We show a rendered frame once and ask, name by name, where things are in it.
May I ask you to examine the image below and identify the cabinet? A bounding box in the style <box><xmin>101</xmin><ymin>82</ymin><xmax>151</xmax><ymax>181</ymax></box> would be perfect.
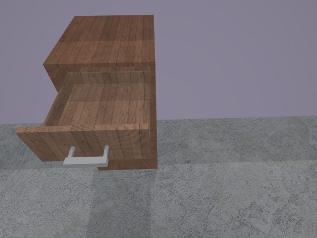
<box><xmin>43</xmin><ymin>15</ymin><xmax>158</xmax><ymax>171</ymax></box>

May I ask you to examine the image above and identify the drawer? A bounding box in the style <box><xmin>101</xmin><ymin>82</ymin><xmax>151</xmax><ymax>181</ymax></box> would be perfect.
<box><xmin>15</xmin><ymin>71</ymin><xmax>151</xmax><ymax>162</ymax></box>

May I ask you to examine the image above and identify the handle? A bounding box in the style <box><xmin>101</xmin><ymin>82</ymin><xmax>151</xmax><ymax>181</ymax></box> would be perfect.
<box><xmin>63</xmin><ymin>145</ymin><xmax>109</xmax><ymax>168</ymax></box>

